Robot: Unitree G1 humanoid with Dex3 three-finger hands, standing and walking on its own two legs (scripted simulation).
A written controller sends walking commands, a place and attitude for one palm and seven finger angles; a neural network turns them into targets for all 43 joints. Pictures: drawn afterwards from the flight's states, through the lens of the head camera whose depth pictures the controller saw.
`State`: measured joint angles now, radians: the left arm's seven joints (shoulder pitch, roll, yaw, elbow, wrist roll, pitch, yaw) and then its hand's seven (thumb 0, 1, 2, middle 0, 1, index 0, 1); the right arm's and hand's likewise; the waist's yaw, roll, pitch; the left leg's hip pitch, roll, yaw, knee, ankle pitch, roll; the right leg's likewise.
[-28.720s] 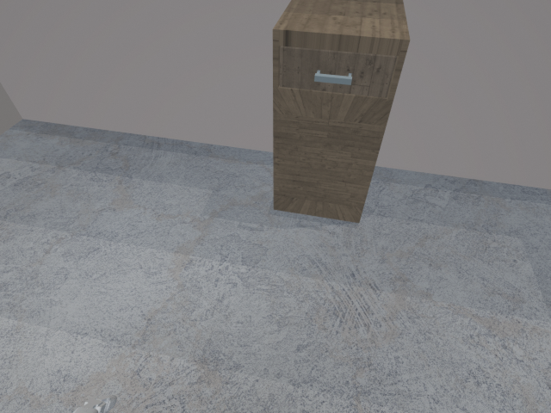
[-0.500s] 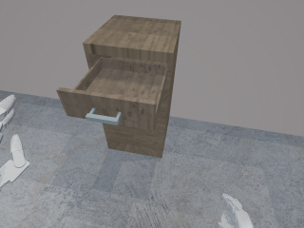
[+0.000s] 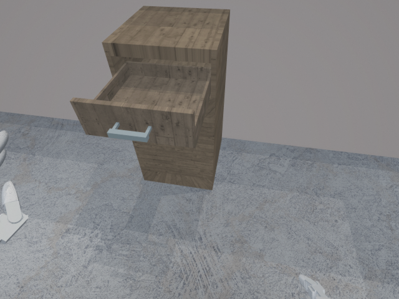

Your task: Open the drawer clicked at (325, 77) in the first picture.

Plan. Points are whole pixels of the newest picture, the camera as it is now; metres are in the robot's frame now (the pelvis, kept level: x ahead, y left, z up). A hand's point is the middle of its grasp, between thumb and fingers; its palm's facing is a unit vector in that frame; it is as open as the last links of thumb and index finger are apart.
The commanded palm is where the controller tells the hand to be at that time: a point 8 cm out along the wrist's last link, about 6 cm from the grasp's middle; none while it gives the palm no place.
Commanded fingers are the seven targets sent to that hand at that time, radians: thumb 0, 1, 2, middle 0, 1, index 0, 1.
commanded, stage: stop stepping back and stand still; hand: left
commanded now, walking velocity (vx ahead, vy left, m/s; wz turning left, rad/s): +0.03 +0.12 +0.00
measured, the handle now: (130, 131) +0.58 +0.24 -0.02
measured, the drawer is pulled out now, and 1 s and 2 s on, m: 0.30 0.30 0.30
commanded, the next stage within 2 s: let the arm hang, fingers relaxed in 0.24 s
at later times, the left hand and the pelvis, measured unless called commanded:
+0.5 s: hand (84, 266) +0.19 +0.25 -0.03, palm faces +0.14 -0.90 -0.42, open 7.4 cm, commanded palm none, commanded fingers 0.00 0.90 0.90 -0.20 -0.30 -0.20 -0.30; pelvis +0.00 +0.01 +0.00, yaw +3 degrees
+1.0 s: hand out of the picture -0.06 +0.20 -0.15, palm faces +0.08 -0.97 -0.22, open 7.3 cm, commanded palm none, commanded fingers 0.00 0.90 0.90 -0.20 -0.30 -0.20 -0.30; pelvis +0.00 +0.01 +0.02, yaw +3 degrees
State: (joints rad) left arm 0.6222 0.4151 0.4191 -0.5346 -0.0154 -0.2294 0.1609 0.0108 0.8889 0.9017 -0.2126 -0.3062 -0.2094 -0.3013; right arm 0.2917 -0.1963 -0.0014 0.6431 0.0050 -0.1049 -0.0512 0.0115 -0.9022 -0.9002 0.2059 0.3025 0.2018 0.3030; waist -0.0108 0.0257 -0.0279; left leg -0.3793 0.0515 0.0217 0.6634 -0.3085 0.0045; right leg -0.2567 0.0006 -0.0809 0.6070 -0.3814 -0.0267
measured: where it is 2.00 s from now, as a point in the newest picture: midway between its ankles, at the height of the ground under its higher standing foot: outside the picture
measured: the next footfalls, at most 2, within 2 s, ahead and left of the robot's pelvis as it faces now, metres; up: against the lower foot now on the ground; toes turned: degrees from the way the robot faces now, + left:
left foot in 0.32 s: +0.08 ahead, +0.12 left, +0.00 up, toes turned +4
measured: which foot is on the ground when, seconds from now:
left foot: down 0.00-0.00, up 0.02-0.30, down 0.32-1.00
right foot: down 0.00-1.00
